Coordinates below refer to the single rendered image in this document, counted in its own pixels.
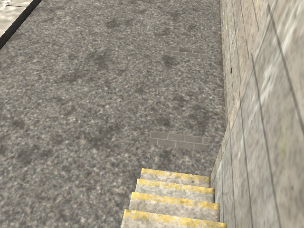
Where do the stairs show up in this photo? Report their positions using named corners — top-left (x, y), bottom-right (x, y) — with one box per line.
top-left (121, 168), bottom-right (227, 228)

